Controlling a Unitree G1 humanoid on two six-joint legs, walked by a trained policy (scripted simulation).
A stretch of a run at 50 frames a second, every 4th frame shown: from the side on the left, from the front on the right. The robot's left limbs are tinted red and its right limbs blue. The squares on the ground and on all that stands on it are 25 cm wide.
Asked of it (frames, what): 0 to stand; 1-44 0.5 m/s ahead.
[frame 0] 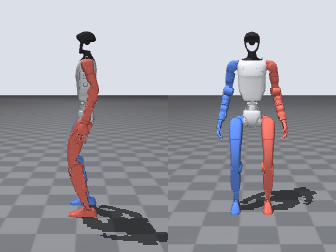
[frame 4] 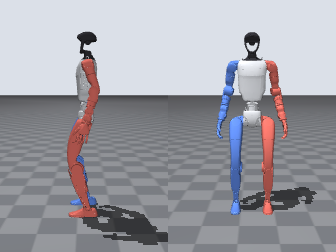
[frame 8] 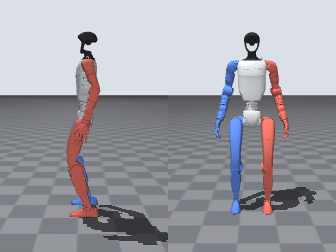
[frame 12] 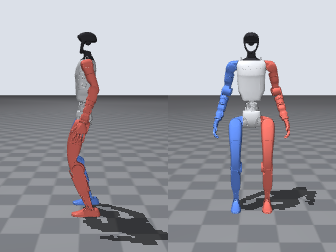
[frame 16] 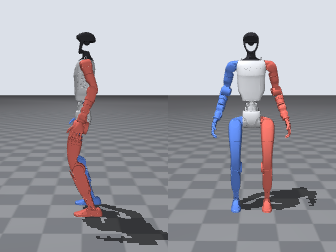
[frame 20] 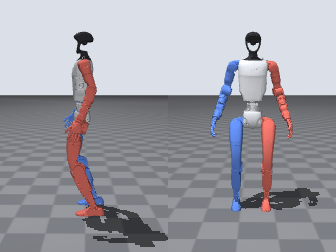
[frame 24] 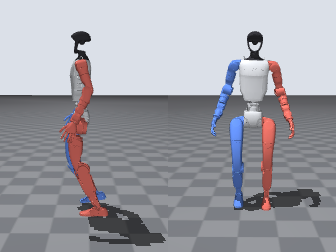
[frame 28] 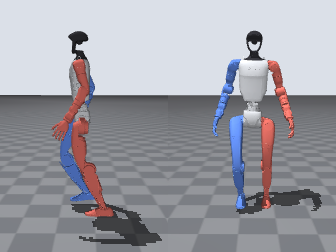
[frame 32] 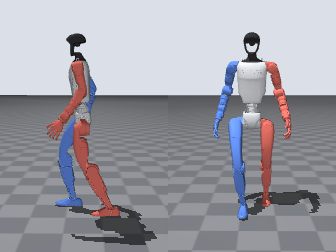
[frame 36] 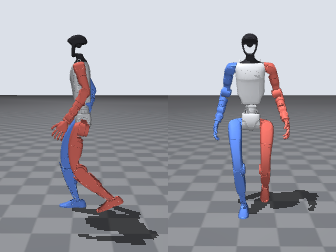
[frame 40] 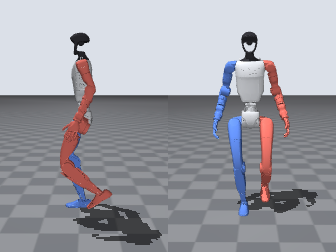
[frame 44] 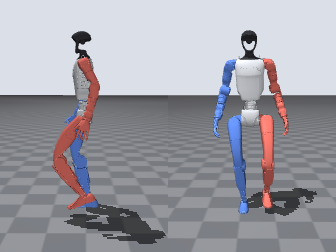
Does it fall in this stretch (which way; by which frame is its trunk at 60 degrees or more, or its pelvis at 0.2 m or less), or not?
no
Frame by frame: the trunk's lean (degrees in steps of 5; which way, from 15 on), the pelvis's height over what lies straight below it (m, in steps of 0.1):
0: 0, 0.8
4: 0, 0.8
8: 0, 0.8
12: 5, 0.8
16: 5, 0.8
20: 0, 0.8
24: 0, 0.8
28: 0, 0.8
32: 5, 0.8
36: 5, 0.8
40: 5, 0.8
44: 5, 0.8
